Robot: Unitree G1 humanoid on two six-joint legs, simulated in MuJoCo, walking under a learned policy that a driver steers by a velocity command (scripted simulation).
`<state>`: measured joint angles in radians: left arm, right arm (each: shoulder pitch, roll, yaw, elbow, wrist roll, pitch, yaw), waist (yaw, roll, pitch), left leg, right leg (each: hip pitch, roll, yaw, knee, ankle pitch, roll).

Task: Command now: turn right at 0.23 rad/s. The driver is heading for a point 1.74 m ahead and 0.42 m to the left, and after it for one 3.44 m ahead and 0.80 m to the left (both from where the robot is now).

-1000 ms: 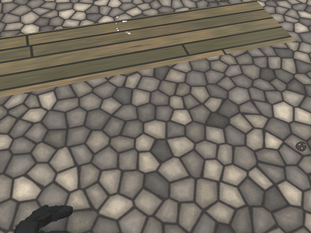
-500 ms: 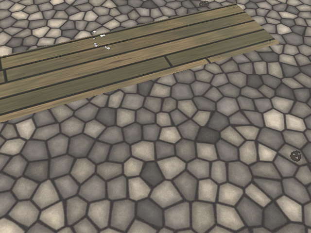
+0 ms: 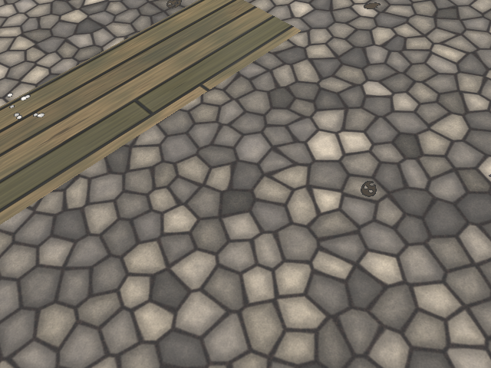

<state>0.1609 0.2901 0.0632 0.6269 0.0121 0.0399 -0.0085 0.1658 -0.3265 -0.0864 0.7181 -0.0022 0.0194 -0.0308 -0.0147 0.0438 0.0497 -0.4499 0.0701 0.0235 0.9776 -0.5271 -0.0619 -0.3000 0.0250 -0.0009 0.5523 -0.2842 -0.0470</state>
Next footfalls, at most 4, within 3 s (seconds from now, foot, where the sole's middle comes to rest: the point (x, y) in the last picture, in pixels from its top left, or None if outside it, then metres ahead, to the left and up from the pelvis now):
0.40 left None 0.00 0.12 -0.77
0.90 right None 0.10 -0.09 -0.77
1.26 left None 0.08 0.19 -0.77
1.74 right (268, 366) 0.46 0.01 -0.77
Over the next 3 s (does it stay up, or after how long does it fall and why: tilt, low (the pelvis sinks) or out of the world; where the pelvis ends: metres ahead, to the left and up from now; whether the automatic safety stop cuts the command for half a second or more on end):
stays up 0.99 0.17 0.01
